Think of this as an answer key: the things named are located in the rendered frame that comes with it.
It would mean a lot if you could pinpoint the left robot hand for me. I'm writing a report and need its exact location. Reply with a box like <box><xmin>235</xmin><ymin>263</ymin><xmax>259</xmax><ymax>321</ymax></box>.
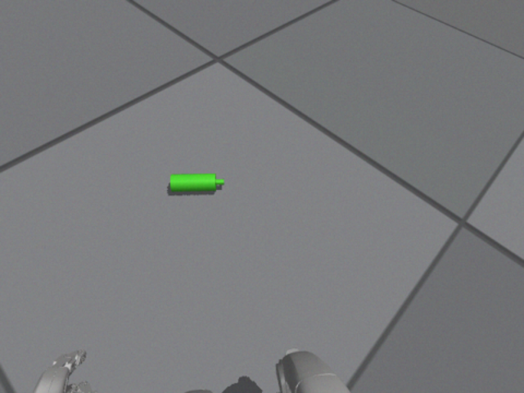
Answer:
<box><xmin>33</xmin><ymin>350</ymin><xmax>97</xmax><ymax>393</ymax></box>

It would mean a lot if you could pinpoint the bottle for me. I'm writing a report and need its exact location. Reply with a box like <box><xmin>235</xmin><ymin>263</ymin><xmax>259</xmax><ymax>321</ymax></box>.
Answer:
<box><xmin>170</xmin><ymin>174</ymin><xmax>224</xmax><ymax>192</ymax></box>

